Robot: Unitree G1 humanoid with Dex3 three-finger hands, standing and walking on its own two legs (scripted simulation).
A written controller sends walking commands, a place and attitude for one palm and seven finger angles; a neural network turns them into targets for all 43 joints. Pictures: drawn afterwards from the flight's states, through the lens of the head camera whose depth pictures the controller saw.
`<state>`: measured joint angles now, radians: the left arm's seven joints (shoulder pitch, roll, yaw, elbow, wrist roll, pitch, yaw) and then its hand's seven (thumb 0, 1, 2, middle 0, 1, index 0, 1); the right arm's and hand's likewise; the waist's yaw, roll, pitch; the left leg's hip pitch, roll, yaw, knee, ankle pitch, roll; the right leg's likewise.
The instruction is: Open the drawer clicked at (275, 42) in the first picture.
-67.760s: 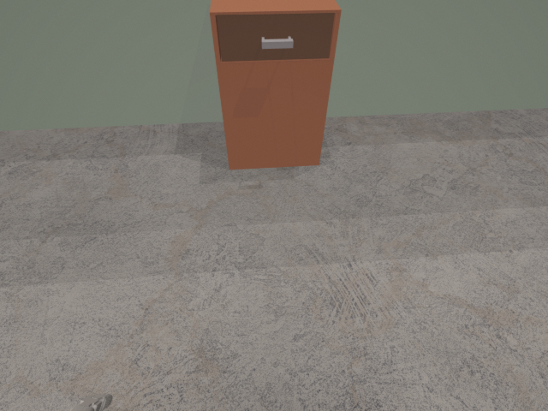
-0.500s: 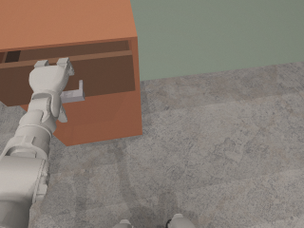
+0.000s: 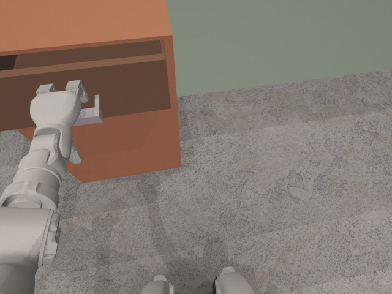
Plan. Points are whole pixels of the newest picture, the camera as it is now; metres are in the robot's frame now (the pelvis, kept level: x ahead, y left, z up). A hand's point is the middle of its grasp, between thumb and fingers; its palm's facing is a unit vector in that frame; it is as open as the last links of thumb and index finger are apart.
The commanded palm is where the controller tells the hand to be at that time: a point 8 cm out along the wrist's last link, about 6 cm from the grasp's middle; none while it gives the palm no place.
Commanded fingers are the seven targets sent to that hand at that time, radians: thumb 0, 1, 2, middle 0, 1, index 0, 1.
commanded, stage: lower the fingers behind the handle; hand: left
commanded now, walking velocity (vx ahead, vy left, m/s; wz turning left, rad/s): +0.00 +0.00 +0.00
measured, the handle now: (74, 110) +0.53 +0.27 -0.02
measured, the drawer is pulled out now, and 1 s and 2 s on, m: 0.07 0.07 0.07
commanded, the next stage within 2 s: close the thumb around the handle in 1.08 s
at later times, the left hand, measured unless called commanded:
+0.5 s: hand (76, 133) +0.47 +0.25 -0.03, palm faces -0.05 -0.02 -1.00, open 13.8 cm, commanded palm +0.46 +0.25 +0.02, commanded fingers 0.00 -0.50 0.30 -0.30 -1.20 -0.30 -1.20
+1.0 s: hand (77, 136) +0.47 +0.26 -0.04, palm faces -0.06 -0.01 -1.00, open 13.8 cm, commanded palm +0.46 +0.25 +0.01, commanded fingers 0.00 -0.50 0.30 -0.30 -1.20 -0.30 -1.20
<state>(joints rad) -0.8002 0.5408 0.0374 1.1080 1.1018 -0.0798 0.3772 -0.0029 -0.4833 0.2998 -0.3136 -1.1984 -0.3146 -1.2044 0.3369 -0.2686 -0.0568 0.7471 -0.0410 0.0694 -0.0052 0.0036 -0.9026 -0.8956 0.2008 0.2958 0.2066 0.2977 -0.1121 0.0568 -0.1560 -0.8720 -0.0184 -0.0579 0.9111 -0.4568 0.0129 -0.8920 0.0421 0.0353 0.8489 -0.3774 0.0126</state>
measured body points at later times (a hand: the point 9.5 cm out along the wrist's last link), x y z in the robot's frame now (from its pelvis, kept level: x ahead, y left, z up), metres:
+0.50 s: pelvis -0.02 +0.01 -0.02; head +0.12 +0.01 +0.41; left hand +0.47 +0.25 +0.03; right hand -0.01 -0.27 -0.15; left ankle -0.03 +0.11 -0.69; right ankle +0.00 -0.13 -0.69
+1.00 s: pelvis -0.03 +0.00 -0.03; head +0.12 +0.00 +0.40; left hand +0.47 +0.25 +0.02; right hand -0.02 -0.28 -0.16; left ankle -0.03 +0.11 -0.69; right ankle +0.00 -0.13 -0.69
